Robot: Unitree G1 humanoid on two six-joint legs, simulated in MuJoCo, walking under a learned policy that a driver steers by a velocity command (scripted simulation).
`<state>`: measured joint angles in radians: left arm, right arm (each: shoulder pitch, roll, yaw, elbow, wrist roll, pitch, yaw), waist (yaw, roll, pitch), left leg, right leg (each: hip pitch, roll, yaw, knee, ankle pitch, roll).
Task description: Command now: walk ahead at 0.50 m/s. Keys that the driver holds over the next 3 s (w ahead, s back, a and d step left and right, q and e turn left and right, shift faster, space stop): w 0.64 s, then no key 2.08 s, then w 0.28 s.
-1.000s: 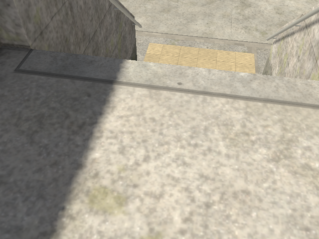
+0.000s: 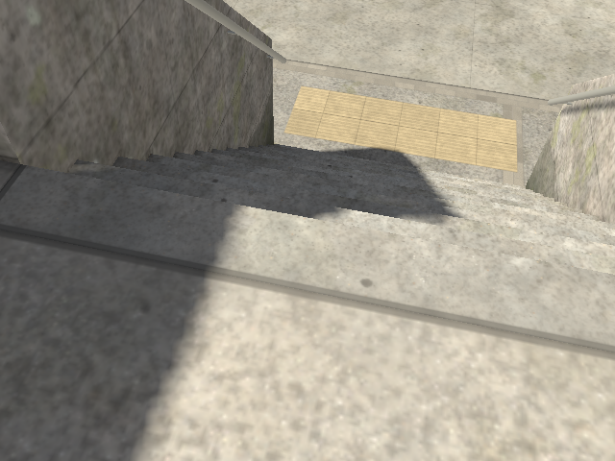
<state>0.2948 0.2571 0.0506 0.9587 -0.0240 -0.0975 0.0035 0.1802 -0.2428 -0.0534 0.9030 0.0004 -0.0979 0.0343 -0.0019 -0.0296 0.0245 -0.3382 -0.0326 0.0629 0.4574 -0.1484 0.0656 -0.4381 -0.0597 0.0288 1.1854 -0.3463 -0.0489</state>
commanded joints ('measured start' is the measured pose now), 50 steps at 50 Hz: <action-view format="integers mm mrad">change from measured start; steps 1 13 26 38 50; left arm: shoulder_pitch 49 -328 -57 16 48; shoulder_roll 51 29 97 116 71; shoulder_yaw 23 13 33 27 15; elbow -48 -168 -105 -25 29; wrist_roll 7 7 21 31 0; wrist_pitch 11 6 -6 2 80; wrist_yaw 11 -16 -31 2 21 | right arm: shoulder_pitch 18 224 93 -88 1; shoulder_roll -81 -148 -131 -28 -81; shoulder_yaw -13 -24 -18 -13 -5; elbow -25 67 15 -31 16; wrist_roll -8 13 39 -2 -12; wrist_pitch -17 4 -27 24 44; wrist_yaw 3 -40 -34 -37 -30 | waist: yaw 22 -74 56 24 -7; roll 117 83 -29 -37 129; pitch -56 53 -116 -15 -207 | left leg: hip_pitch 130 298 -384 -175 256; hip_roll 250 242 137 107 349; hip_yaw -277 -133 -131 -51 -393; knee -301 -331 824 195 -96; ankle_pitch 78 161 -214 255 330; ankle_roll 163 135 -1 -60 206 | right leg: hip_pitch -138 -260 461 236 -51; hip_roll -94 -44 -238 -89 22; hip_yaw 35 -23 342 -48 39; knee -27 -586 -934 -978 -77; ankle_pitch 95 450 200 737 -320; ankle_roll -1 35 -197 -132 84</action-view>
